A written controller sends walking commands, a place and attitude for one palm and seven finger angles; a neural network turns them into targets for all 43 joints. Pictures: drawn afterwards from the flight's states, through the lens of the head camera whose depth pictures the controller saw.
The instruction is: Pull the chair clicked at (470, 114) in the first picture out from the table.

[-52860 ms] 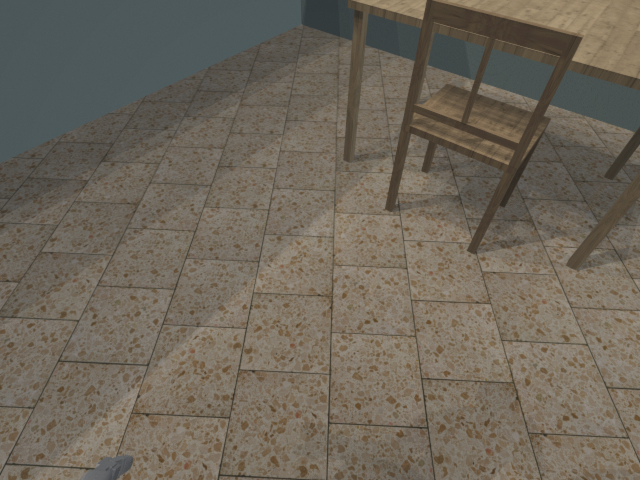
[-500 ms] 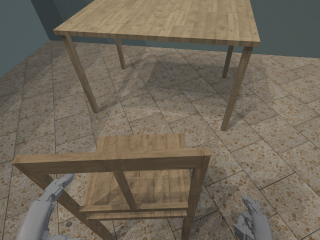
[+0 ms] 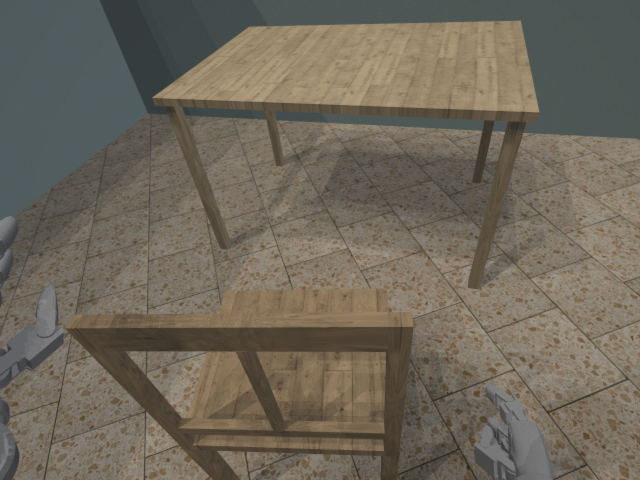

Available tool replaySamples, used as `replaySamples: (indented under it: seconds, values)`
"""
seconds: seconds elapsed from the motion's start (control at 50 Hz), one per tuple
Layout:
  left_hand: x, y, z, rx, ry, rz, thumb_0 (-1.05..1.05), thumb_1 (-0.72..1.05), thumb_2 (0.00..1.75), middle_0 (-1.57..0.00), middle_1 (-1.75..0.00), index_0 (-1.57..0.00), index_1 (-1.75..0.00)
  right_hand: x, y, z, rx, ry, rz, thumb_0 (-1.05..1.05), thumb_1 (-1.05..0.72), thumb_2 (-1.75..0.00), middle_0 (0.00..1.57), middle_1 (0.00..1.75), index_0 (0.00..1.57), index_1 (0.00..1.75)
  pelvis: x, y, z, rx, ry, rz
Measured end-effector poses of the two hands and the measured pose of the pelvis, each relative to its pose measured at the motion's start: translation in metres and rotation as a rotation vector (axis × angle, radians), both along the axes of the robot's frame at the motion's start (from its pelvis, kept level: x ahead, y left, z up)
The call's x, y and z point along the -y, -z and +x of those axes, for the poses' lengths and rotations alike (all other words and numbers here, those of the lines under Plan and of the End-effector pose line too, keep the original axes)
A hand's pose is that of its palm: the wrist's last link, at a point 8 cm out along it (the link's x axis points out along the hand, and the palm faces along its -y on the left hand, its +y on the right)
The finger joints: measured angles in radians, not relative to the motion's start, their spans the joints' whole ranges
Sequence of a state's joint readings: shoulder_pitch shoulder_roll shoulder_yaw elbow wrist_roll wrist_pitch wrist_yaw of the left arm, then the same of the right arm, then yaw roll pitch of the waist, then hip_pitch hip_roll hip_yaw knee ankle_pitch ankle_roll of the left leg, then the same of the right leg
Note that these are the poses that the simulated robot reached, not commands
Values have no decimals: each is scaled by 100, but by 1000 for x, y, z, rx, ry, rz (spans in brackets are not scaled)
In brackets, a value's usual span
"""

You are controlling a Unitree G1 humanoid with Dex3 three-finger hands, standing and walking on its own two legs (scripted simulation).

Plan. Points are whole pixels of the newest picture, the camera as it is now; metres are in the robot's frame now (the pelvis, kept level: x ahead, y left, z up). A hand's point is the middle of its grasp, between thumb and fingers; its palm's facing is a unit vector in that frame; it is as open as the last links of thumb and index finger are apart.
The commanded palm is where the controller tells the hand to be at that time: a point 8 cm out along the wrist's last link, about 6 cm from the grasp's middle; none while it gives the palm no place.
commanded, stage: draw the hand back to the body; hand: left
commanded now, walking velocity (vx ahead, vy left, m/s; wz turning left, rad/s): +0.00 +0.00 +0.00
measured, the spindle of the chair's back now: (263, 391) +0.27 +0.14 -0.10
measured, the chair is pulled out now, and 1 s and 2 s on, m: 0.69 0.69 0.69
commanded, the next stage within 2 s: step back with the hand held close in 0.32 s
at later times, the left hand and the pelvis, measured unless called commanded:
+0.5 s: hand (62, 355) +0.18 +0.28 +0.16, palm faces +0.45 -0.79 -0.42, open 7.4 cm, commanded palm +0.13 +0.31 +0.18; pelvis -0.02 +0.02 +0.01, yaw -2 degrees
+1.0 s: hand (28, 388) +0.14 +0.28 +0.17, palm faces +0.40 -0.78 -0.48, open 7.4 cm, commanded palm +0.09 +0.32 +0.18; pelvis -0.06 +0.03 +0.00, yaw -2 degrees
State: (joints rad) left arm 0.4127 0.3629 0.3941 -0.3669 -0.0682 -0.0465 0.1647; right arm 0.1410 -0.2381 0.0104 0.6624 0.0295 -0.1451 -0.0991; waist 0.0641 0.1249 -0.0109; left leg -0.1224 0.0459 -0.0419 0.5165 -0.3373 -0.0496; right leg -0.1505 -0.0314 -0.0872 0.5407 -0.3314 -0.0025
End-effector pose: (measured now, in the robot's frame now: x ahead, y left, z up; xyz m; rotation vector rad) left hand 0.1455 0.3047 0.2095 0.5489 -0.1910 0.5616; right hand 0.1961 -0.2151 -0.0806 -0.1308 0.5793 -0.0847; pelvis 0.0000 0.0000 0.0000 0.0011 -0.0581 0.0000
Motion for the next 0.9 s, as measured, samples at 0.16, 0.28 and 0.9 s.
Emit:
replaySamples:
  seconds: [0.16, 0.28, 0.9]
  values:
    - [15, 50, -1, -164, 86, -134, 1, 85, 87, -20, -29, -22, -30, 18, -5, -25, -45, 57, -36, 1, -90, -89, 20, 30, 20, 30, 0, -3, -7, 5, 21, -1]
    - [10, 23, -12, -75, 96, -55, 2, 87, 89, -21, -30, -22, -30, 19, -4, -40, -70, 65, -70, 1, -91, -89, 20, 30, 20, 30, -4, -5, -10, 18, 20, -8]
    - [-21, 30, -24, -133, 171, 6, 2, 89, 89, -21, -30, -21, -30, -17, -4, -74, -162, 99, -70, 1, -90, -89, 20, 30, 20, 30, -34, -3, -46, -60, 48, 2]
